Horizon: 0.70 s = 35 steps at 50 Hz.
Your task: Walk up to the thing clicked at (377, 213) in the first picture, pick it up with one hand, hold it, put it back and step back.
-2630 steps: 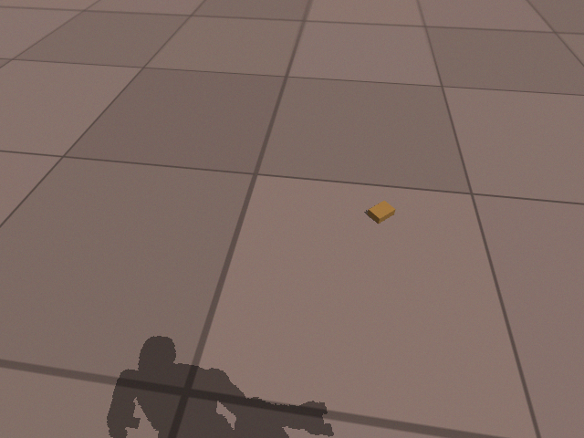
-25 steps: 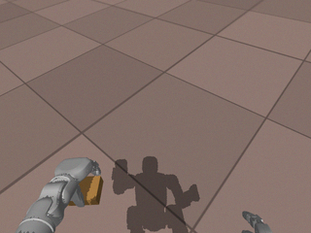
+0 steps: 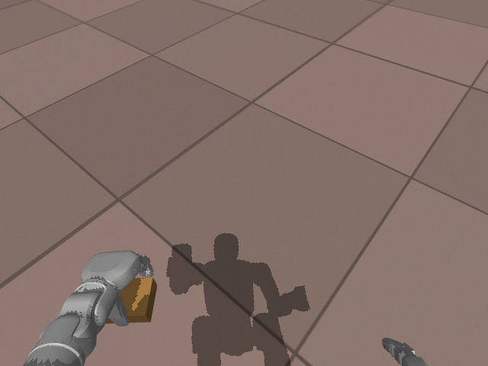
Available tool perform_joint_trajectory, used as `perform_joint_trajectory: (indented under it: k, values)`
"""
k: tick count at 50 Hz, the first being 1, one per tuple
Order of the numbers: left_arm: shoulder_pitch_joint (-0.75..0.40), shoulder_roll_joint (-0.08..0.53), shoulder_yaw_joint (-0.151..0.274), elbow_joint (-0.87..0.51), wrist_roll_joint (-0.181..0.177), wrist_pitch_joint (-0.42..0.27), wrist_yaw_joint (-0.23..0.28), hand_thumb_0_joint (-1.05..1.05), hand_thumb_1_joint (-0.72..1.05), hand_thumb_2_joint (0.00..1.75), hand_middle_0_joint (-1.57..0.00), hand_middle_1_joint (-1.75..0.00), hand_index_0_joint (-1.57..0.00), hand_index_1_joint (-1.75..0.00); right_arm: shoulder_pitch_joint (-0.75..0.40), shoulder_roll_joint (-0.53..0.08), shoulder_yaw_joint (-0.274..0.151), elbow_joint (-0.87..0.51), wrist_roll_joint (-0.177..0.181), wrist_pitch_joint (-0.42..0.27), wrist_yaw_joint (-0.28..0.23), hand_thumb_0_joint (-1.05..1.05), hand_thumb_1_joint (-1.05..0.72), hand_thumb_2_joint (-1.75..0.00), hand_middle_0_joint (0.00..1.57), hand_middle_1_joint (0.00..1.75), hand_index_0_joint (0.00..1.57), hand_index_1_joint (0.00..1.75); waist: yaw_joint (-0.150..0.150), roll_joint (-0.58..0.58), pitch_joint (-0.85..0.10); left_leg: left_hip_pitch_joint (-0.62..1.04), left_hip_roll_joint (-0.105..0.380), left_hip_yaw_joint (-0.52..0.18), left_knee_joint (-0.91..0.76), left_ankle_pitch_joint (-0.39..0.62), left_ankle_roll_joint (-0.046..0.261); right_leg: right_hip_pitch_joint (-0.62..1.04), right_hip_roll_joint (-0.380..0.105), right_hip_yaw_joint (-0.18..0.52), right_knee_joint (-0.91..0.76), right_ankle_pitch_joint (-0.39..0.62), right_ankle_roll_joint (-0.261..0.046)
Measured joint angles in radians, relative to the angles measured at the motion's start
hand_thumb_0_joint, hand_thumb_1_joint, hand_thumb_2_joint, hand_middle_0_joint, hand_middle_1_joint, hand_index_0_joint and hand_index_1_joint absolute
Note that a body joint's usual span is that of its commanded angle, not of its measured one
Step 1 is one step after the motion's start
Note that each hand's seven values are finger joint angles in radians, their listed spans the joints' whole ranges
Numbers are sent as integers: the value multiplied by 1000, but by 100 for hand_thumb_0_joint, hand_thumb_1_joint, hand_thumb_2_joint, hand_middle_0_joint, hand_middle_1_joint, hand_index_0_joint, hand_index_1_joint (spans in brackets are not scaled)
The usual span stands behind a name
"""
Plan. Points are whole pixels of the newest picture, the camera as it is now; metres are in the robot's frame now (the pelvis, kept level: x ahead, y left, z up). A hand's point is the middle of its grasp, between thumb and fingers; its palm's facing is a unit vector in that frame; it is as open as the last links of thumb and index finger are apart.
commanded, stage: crouch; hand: left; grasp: from above
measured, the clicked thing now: (125, 300) +0.29 +0.24 -0.12
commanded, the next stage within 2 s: lower in 1.68 s
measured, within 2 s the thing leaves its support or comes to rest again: neither
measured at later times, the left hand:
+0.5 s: hand (144, 298) +0.36 +0.26 -0.29, palm faces -0.43 +0.04 -0.90, open 9.5 cm
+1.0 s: hand (156, 306) +0.40 +0.29 -0.48, palm faces -0.45 +0.00 -0.89, open 9.5 cm
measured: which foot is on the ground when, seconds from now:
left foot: down 0.00-1.00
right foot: down 0.00-1.00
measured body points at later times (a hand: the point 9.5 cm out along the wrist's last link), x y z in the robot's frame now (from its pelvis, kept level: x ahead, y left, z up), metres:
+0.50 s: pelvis -0.05 +0.01 -0.17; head +0.11 +0.03 +0.25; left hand +0.38 +0.26 -0.24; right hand -0.01 -0.28 -0.29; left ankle +0.00 +0.13 -0.73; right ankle +0.02 -0.14 -0.73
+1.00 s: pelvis -0.07 +0.01 -0.33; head +0.18 +0.06 +0.05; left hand +0.42 +0.28 -0.43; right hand -0.02 -0.28 -0.44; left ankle +0.00 +0.13 -0.73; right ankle +0.02 -0.14 -0.73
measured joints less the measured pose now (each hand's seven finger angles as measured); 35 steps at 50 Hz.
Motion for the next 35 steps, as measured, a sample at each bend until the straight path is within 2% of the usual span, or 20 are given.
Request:
perform_joint_trajectory:
  k: [5,11,17,22,27,35]
  values:
    - [-69,-2,3,127,63,-21,98,1,16,15,-82,-26,-86,-23,1,-6,-14,15,-22,-3,20,0,-89,-89,20,30,20,30,-11,-14,-27,-165,1,-16,144,-51,-1,-154,0,-10,130,-47,-1]
    - [-205,11,25,296,136,-37,214,1,14,17,-82,-27,-85,-24,25,-24,-37,29,-48,-18,42,0,-89,-89,20,30,20,30,-35,-22,-85,-470,6,-38,420,-149,-4,-445,4,-21,385,-137,5]
    - [-329,43,69,407,156,-25,287,1,15,18,-81,-29,-84,-26,48,-33,-46,47,-69,-42,41,0,-89,-89,20,30,20,30,-77,-15,-132,-777,9,-49,686,-235,2,-745,9,-20,634,-213,8]
    - [-403,77,111,446,154,-12,298,1,15,19,-80,-29,-83,-27,66,-26,-43,63,-83,-64,34,0,-89,-89,20,30,20,30,-112,1,-163,-1007,7,-57,879,-289,9,-971,10,-17,818,-261,13]
    - [-463,119,161,473,158,-20,280,1,14,20,-79,-30,-82,-28,71,-7,-28,65,-95,-83,43,0,-89,-89,20,30,20,30,-143,13,-172,-1198,1,-64,1040,-326,14,-1158,8,-15,973,-296,17]
    - [-542,200,212,504,176,-72,253,1,14,20,-80,-30,-83,-28,55,8,10,61,-116,-117,81,0,-89,-89,20,30,20,30,-169,21,-169,-1449,-11,-85,1250,-368,17,-1396,2,-23,1172,-340,22]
